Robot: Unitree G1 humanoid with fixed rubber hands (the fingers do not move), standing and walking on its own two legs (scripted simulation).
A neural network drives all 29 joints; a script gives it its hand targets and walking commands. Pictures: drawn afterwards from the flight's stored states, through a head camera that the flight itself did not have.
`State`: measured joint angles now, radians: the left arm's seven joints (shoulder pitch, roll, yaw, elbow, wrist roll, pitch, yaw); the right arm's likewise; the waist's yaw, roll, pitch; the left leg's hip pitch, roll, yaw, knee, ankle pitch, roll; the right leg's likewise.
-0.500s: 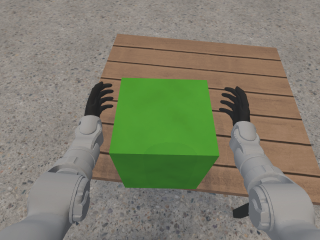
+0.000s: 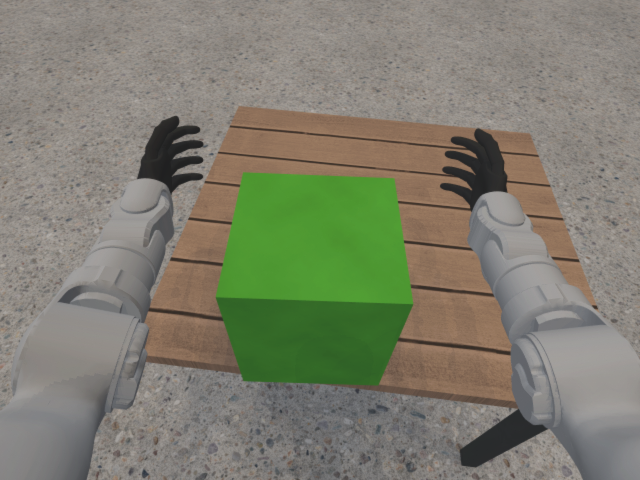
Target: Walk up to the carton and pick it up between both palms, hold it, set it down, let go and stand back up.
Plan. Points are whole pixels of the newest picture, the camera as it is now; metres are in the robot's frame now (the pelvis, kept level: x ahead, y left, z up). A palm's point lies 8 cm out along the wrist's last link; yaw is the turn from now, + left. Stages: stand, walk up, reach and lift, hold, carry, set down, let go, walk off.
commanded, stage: set down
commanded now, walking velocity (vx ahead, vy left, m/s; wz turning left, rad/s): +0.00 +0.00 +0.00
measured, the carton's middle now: (314, 285) +0.41 -0.02 -0.02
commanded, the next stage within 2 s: none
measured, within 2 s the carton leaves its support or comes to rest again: neither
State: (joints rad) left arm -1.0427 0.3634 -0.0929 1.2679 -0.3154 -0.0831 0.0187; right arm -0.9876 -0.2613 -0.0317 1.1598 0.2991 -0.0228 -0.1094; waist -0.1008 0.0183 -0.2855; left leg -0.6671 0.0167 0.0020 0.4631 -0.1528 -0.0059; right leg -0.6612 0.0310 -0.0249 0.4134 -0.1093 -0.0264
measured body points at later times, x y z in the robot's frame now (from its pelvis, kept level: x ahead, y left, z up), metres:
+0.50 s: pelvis +0.02 +0.00 +0.02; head +0.03 +0.01 +0.47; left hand +0.45 +0.18 +0.11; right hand +0.41 -0.23 +0.12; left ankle +0.02 +0.12 -0.73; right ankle +0.03 -0.10 -0.73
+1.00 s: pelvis +0.02 +0.01 +0.02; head +0.02 +0.02 +0.47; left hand +0.38 +0.19 +0.05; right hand +0.35 -0.22 +0.07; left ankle +0.02 +0.12 -0.73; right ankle +0.03 -0.10 -0.73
